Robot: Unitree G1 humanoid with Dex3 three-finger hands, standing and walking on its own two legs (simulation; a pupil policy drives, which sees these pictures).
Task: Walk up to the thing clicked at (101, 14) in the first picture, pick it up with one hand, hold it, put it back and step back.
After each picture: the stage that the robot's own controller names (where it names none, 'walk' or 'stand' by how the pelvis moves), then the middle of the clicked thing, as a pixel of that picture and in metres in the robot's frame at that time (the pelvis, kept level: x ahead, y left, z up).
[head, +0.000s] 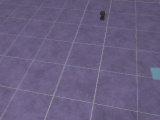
stand; (102, 15) +1.92 -0.21 -0.72
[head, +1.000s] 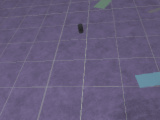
walk; (80, 28) +1.78 +0.19 -0.70
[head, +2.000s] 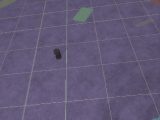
walk; (57, 54) +1.18 +0.40 -0.71
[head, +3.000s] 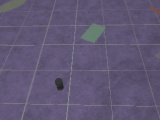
walk; (59, 84) +0.77 +0.31 -0.71
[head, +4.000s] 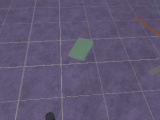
walk; (50, 119) +0.47 +0.24 -0.71
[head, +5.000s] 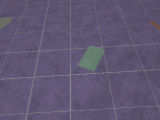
stand; out of the picture +0.36 +0.25 -0.71
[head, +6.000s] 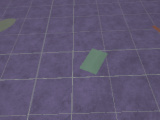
stand; out of the picture +0.36 +0.24 -0.72
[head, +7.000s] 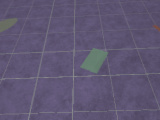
stand; out of the picture +0.38 +0.24 -0.73
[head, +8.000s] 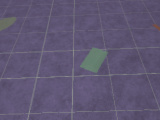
stand; out of the picture +0.37 +0.24 -0.73
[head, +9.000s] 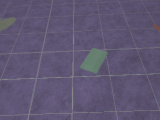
go down; out of the picture +0.36 +0.24 -0.73
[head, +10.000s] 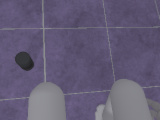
go down; (25, 61) +0.45 +0.26 -0.35
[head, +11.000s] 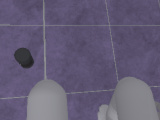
approach; (24, 58) +0.45 +0.27 -0.31
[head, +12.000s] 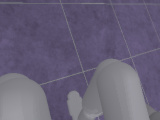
close in; out of the picture +0.44 +0.31 -0.22
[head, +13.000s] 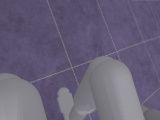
close; out of the picture +0.43 +0.32 -0.22
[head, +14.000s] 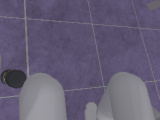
lift; (12, 78) +0.34 +0.24 -0.25
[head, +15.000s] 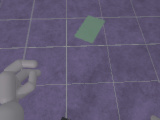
close; out of the picture +0.31 +0.11 -0.62
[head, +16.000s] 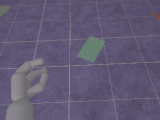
close; out of the picture +0.32 +0.12 -0.70
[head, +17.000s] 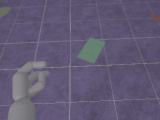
stand; out of the picture +0.36 +0.10 -0.70
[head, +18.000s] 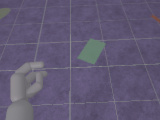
stand; out of the picture +0.38 +0.09 -0.71
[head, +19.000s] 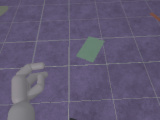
stand; out of the picture +0.41 +0.09 -0.70
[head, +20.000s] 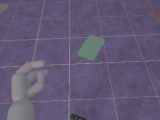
stand; out of the picture +0.43 +0.08 -0.70
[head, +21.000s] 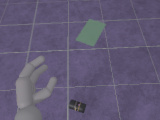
stand; (77, 106) +0.45 +0.08 -0.64
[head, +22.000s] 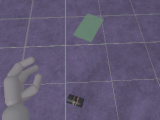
stand; (75, 100) +0.46 +0.07 -0.64
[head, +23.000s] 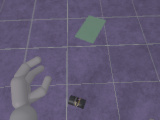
stand; (77, 101) +0.46 +0.07 -0.63
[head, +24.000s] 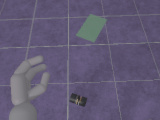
stand; (78, 99) +0.47 +0.07 -0.62
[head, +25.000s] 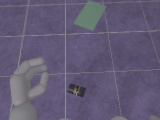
stand; (76, 90) +0.48 +0.07 -0.59
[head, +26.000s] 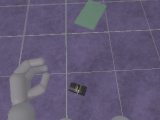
close; (77, 88) +0.49 +0.07 -0.59
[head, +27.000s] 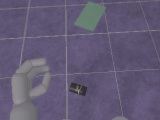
close; (78, 89) +0.50 +0.07 -0.59
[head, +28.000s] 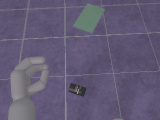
close; (77, 89) +0.50 +0.06 -0.60
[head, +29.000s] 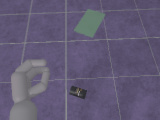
close; (78, 92) +0.50 +0.06 -0.61
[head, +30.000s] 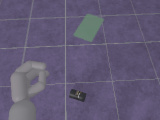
close; (77, 95) +0.50 +0.06 -0.64
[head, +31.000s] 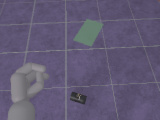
close; (78, 98) +0.51 +0.05 -0.65
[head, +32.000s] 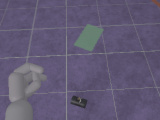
close; (78, 101) +0.51 +0.05 -0.67
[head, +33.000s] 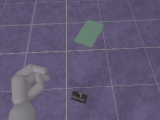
close; (79, 97) +0.52 +0.05 -0.66
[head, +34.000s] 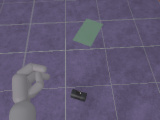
close; (78, 95) +0.53 +0.05 -0.66
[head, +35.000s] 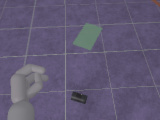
close; (79, 97) +0.53 +0.04 -0.66
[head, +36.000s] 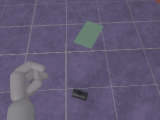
close; (79, 94) +0.55 +0.04 -0.66
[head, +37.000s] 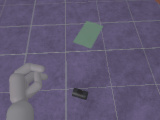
close; (80, 93) +0.55 +0.04 -0.66
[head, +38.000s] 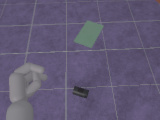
close; (80, 92) +0.56 +0.03 -0.66
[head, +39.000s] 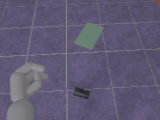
close; (81, 93) +0.56 +0.03 -0.66
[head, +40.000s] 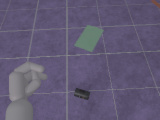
close; (82, 93) +0.58 +0.03 -0.67
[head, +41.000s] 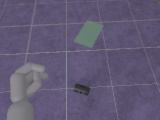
close; (81, 89) +0.58 +0.03 -0.66
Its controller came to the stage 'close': yes
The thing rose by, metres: 0.01
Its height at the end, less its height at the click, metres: -0.02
